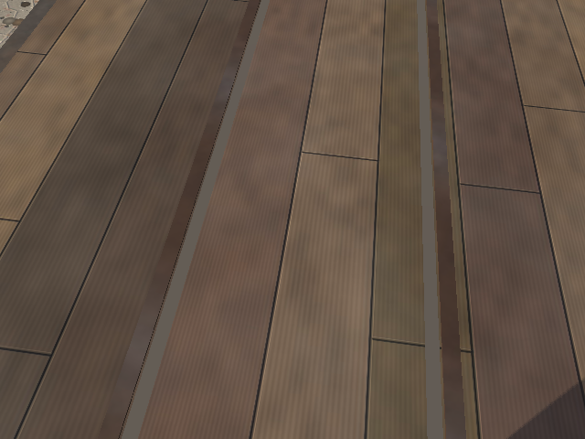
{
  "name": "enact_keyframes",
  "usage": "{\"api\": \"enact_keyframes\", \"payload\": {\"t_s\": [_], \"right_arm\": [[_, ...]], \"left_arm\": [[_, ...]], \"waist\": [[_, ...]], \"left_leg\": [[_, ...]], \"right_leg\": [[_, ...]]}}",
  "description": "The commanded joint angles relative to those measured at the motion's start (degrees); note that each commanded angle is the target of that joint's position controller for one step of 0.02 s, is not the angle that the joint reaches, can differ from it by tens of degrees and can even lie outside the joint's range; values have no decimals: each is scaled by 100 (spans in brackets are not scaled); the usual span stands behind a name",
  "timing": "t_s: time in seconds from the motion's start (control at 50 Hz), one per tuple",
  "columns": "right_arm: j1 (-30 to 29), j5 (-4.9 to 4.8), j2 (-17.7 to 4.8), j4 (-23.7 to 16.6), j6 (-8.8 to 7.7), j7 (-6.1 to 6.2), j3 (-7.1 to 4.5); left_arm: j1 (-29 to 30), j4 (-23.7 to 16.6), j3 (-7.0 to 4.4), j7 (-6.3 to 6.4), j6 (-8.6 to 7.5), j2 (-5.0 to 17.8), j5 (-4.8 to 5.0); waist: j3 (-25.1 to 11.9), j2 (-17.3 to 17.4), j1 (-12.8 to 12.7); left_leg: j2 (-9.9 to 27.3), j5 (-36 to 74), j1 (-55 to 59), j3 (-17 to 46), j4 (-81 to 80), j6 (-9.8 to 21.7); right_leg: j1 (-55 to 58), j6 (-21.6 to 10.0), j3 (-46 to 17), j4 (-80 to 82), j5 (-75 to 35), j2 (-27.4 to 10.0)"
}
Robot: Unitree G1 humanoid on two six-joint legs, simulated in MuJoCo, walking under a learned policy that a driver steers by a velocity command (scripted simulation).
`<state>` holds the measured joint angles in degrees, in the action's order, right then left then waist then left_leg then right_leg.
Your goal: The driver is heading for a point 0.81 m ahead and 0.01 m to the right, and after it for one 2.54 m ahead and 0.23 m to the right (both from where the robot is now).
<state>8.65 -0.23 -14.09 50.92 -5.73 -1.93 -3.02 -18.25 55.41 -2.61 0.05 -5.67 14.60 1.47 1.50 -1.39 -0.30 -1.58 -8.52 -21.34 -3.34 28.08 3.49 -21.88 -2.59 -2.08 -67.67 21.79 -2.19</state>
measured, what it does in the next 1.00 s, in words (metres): walks ahead: right foot, then left foot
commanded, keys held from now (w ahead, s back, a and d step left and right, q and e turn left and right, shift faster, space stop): w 1.00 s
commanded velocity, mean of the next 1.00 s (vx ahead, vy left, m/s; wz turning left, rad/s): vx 0.50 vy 0.00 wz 0.00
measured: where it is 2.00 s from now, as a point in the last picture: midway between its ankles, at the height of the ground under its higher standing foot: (295, 206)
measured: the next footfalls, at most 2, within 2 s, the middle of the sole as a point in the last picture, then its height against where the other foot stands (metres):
right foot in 0.44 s outside the picture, level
left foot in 1.00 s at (256, 336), level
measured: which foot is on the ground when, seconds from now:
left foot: down 0.00-0.46, up 0.48-0.98, down 1.00-1.00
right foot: up 0.00-0.42, down 0.44-1.00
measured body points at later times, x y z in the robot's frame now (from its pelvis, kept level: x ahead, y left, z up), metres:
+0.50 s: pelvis +0.28 -0.05 -0.01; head +0.31 -0.06 +0.44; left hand +0.47 +0.19 -0.11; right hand +0.24 -0.32 -0.16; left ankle +0.08 +0.08 -0.69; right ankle +0.38 -0.15 -0.73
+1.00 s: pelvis +0.55 -0.01 -0.01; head +0.57 +0.00 +0.44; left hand +0.50 +0.26 -0.15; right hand +0.75 -0.25 -0.10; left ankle +0.68 +0.10 -0.73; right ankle +0.39 -0.15 -0.73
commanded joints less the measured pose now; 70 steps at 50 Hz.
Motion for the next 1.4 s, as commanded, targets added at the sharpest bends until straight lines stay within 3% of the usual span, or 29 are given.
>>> {"api": "enact_keyframes", "payload": {"t_s": [0.02, 0.1, 0.22, 0.32, 0.38, 0.42, 0.44, 0.46, 0.48, 0.5, 0.52, 0.54, 0.56, 0.6, 0.72, 0.8, 0.9, 0.96, 1.0, 1.02, 1.04, 1.06, 1.08, 1.1, 1.14, 1.18, 1.22, 1.28, 1.4], "right_arm": [[181, 77, -409, -132, -72, -31, -61], [595, 60, -707, 99, -107, 72, -130], [1154, -13, -783, 307, -21, 211, -113], [1645, -51, -834, 565, 91, 235, -140], [1619, -74, -917, 624, 168, 272, -192], [1365, -82, -996, 568, 210, 279, -217], [1279, -63, -888, 524, 228, 272, -172], [1291, 37, -707, 371, 212, 269, -80], [2027, 14, 101, 400, 78, 195, 140], [1656, -117, -522, 449, -58, 167, 3], [1096, -240, -815, 247, -139, 150, -81], [798, -227, -791, 183, -155, 188, -83], [664, -135, -735, 169, -122, 221, -123], [912, -104, -491, 227, 35, 234, -136], [44, -4, -390, -62, 160, 254, -160], [-704, -36, -277, -252, 115, 184, -104], [-1352, -99, -329, -515, 59, 42, -57], [-1030, -108, -549, -499, -2, -22, -127], [476, -74, -967, -28, -10, 23, -365], [1520, -5, -1446, 177, 2, 80, -488], [1715, -4, -1679, 287, 17, 24, -510], [1526, -51, -1125, 217, -9, 10, -352], [1029, -54, -888, 108, -35, 25, -278], [555, -14, -772, -1, -43, 22, -226], [206, 95, -493, -12, -67, 3, -141], [335, 69, -503, 82, -85, 16, -139], [539, 56, -694, 172, -98, 84, -178], [827, 41, -755, 280, -47, 185, -178], [1369, -24, -777, 502, 19, 240, -155]], "left_arm": [[-67, -372, -170, 72, 9, 444, -42], [315, -534, -202, 109, 137, 360, -102], [1501, -883, -156, 16, 74, 209, -97], [2303, -1184, -87, -142, 10, 196, -35], [2314, -1287, -98, -241, -51, 303, -17], [1562, -1101, -225, -237, -76, 561, -37], [594, -794, -368, -199, -73, 825, -53], [-522, -574, -489, -136, -59, 1277, -130], [-799, -438, -529, -176, -36, 1551, -127], [-720, -478, -371, -174, -39, 989, -96], [-188, -570, -299, -152, -48, 795, -89], [308, -676, -249, -154, -48, 685, -114], [577, -703, -211, -177, -57, 546, -161], [662, -636, -159, -207, -86, 369, -203], [159, -371, -231, -37, -60, 693, -162], [-161, -222, -235, 16, -23, 752, -102], [-528, 41, -281, 44, 76, 823, -45], [-367, 61, -337, 76, 153, 941, -23], [-189, -1, -276, 81, 208, 789, -45], [-314, -144, -168, 86, 210, 562, -171], [-964, -130, 25, 21, 77, -172, -131], [-554, -98, -111, -2, -49, 469, -1], [-33, -266, -179, -17, -125, 723, 108], [224, -306, -184, 27, -133, 707, 91], [231, -295, -241, 67, -26, 580, -17], [113, -254, -234, 75, 95, 380, -25], [420, -360, -251, 93, 152, 385, -64], [983, -541, -262, 77, 151, 363, -116], [2049, -834, -157, -57, 88, 201, -64]], "waist": [[-375, 629, -45], [-86, 475, -57], [127, 457, 287], [386, 435, 545], [328, 548, 396], [-161, 670, -75], [-741, 596, -509], [-1626, -46, -850], [-2345, -1563, -442], [-2172, -975, -637], [-1345, -744, -541], [-886, -243, -349], [-555, -71, -185], [-449, -264, 97], [1, -153, 8], [153, -199, -217], [365, -238, -369], [160, -373, -80], [-741, -246, 631], [-1634, 620, 879], [-2199, 2100, 472], [-1890, 1386, 643], [-1173, 1088, 561], [-789, 575, 374], [-449, 593, 51], [-352, 616, -53], [-156, 491, -32], [-8, 417, 90], [276, 454, 426]], "left_leg": [[1433, 311, 1112, 1746, -1799, 905], [1376, 1002, 991, 1252, -2114, 1034], [1216, 1038, 1482, 806, -2194, 782], [1502, 1096, 2354, 816, -1907, 790], [1703, 1751, 2735, 859, -1499, 689], [1547, 3449, 2676, 665, -671, 534], [1243, 3818, 2250, 454, 409, 376], [867, 2189, 940, 191, 2253, 168], [-218, -1969, -1319, 351, 4149, -162], [43, -2398, -1924, 1115, 4815, -43], [335, -1910, -2246, 982, 4872, 45], [637, -1367, -2022, 808, 4616, 38], [804, -1064, -1783, 758, 4292, 7], [987, -775, -1224, 779, 3880, -18], [1064, 523, -1909, 654, 2307, -295], [835, 1383, -1670, 440, 1071, -312], [708, 1055, -1721, 421, 359, -178], [521, 453, -1045, 283, 130, 47], [250, 466, 1080, 68, 42, 321], [1413, 487, 2835, 1467, 94, 703], [2420, -765, 4377, 4161, -793, 1542], [2259, -1395, 4115, 4270, -1116, 1314], [2107, -1170, 3401, 3450, -1181, 1066], [1917, -584, 2579, 2821, -1316, 950], [1587, 130, 1531, 2055, -1644, 860], [1468, 420, 1239, 1685, -1900, 919], [1473, 741, 1228, 1468, -2070, 975], [1410, 1084, 1465, 1177, -2150, 904], [1270, 1028, 1839, 705, -2176, 731]], "right_leg": [[-1179, -46, -219, 32, -676, -635], [-1608, 127, -130, 846, -1407, -710], [-1805, 194, 70, 2757, -2837, -498], [-2003, 120, 174, 3550, -2536, -322], [-1705, -78, 228, 3828, -1957, -201], [-420, -284, 522, 3996, -1762, 154], [967, -470, 547, 4009, -1936, 229], [2850, -873, -711, 3851, -2081, -871], [4662, -1749, -3442, 4532, -1024, -2096], [4491, -1531, -3753, 4918, -525, -1964], [3716, -1274, -2880, 5027, -803, -1794], [2818, -1155, -2210, 5196, -1412, -1587], [2106, -1108, -1750, 5382, -1850, -1394], [1470, -1055, -1233, 5717, -2032, -1132], [1373, -1076, -585, 6162, -2297, -1032], [1487, -890, -181, 6193, -2197, -864], [2250, -834, -179, 5868, -2204, -1200], [2535, -682, -195, 5345, -3120, -1345], [2068, -409, 209, 3591, -4397, -856], [825, -175, 521, 1620, -2669, -437], [-1318, 111, 180, -69, 991, 607], [-1938, -6, -508, -736, 1127, 295], [-2252, -125, -394, -776, 582, 12], [-2011, -132, -241, -534, 11, -302], [-1409, -111, -252, 2, -561, -620], [-1226, -55, -190, 337, -716, -677], [-1561, 55, -153, 792, -1128, -707], [-1998, 196, -113, 1671, -1957, -681], [-1808, 185, 182, 3218, -2879, -391]]}}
